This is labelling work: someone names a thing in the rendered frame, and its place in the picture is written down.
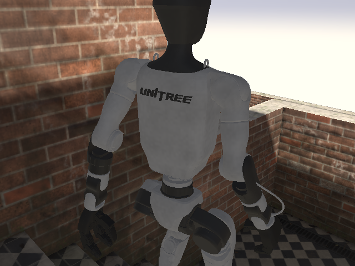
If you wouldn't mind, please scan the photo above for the left robot hand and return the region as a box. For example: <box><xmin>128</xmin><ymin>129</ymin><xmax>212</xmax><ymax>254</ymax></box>
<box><xmin>78</xmin><ymin>207</ymin><xmax>117</xmax><ymax>258</ymax></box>

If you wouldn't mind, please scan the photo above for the robot right upper arm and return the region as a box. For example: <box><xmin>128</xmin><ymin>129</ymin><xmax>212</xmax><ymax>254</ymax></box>
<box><xmin>210</xmin><ymin>70</ymin><xmax>251</xmax><ymax>182</ymax></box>

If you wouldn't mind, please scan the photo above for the right robot hand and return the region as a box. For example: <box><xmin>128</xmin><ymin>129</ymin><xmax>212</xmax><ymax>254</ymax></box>
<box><xmin>243</xmin><ymin>215</ymin><xmax>282</xmax><ymax>255</ymax></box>

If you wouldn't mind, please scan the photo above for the robot left upper arm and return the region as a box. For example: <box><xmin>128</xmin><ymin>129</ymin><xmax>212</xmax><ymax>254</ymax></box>
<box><xmin>92</xmin><ymin>58</ymin><xmax>152</xmax><ymax>152</ymax></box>

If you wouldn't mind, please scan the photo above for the right robot forearm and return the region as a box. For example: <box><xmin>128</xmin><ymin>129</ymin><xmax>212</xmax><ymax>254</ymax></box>
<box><xmin>232</xmin><ymin>155</ymin><xmax>275</xmax><ymax>230</ymax></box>

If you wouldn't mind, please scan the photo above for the robot left shin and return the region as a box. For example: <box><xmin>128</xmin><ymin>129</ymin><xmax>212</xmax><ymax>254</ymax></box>
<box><xmin>159</xmin><ymin>229</ymin><xmax>189</xmax><ymax>266</ymax></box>

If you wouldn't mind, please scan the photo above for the humanoid robot head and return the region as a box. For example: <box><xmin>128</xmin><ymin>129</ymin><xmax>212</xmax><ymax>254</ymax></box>
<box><xmin>147</xmin><ymin>0</ymin><xmax>211</xmax><ymax>73</ymax></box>

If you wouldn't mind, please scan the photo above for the left robot forearm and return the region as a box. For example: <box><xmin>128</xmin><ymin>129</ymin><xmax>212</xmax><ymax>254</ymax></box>
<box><xmin>84</xmin><ymin>137</ymin><xmax>113</xmax><ymax>211</ymax></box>

